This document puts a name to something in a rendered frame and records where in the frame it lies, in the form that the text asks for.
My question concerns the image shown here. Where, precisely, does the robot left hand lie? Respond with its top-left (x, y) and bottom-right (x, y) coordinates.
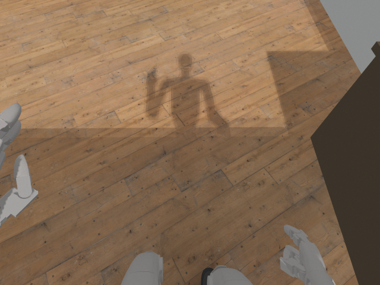
top-left (0, 103), bottom-right (38, 228)

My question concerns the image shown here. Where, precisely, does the right robot foot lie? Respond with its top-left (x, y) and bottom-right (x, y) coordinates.
top-left (201, 268), bottom-right (213, 285)

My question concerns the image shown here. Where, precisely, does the robot left thigh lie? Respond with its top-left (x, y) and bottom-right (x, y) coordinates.
top-left (121, 252), bottom-right (163, 285)

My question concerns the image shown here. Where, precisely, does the robot right hand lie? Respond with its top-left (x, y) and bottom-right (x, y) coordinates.
top-left (280, 224), bottom-right (327, 283)

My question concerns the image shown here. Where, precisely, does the robot right forearm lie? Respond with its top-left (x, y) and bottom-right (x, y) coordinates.
top-left (305, 271), bottom-right (336, 285)

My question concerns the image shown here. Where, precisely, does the counter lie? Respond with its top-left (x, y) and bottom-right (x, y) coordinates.
top-left (311, 42), bottom-right (380, 285)

